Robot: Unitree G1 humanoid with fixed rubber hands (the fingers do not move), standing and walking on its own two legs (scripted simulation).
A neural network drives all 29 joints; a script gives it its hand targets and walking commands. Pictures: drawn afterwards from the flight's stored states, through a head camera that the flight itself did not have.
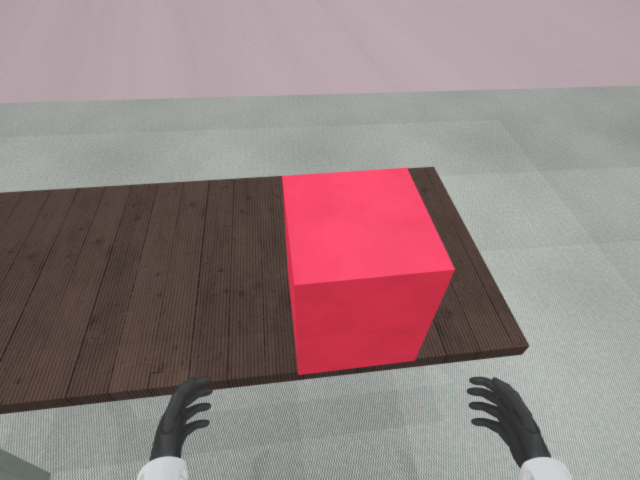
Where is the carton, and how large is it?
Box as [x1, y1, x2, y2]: [282, 168, 454, 374]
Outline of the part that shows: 406,168 282,176 288,277 298,374 414,360 454,268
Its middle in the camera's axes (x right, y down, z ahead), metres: +0.05 +0.05 +0.63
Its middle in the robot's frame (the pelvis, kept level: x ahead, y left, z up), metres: +0.42 -0.04 -0.02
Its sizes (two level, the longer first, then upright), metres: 0.210 0.200 0.250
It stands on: a table, 0.63 m high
